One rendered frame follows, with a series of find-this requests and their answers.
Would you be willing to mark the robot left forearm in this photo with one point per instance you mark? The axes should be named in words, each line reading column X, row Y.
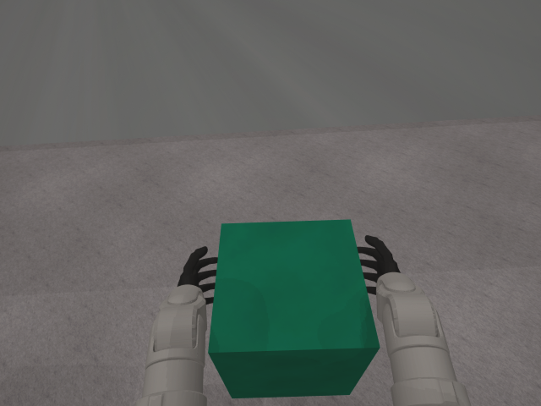
column 175, row 361

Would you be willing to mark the right robot hand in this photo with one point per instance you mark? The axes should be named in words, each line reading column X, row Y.
column 384, row 263

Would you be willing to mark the robot right forearm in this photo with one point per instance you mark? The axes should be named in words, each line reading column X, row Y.
column 421, row 365

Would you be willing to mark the left robot hand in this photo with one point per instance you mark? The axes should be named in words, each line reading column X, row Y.
column 190, row 273

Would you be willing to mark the carton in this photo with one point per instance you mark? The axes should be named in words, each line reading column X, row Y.
column 291, row 314

